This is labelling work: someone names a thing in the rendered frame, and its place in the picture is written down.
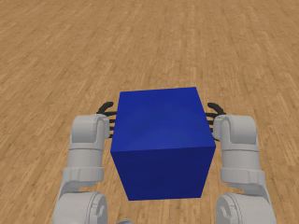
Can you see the right robot upper arm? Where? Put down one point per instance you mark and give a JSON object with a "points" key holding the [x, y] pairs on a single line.
{"points": [[243, 208]]}

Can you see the robot left forearm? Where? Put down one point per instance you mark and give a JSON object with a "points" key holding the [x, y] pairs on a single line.
{"points": [[85, 155]]}

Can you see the left robot hand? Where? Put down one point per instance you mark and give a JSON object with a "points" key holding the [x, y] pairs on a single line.
{"points": [[102, 110]]}

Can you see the robot right forearm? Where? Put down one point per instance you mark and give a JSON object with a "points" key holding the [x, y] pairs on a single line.
{"points": [[241, 168]]}

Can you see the left robot upper arm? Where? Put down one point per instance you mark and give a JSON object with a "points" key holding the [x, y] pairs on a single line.
{"points": [[81, 207]]}

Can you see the right robot hand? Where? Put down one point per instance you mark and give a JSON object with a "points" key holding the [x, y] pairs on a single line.
{"points": [[219, 110]]}

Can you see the carton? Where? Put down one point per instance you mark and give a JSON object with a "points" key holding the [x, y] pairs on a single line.
{"points": [[162, 145]]}

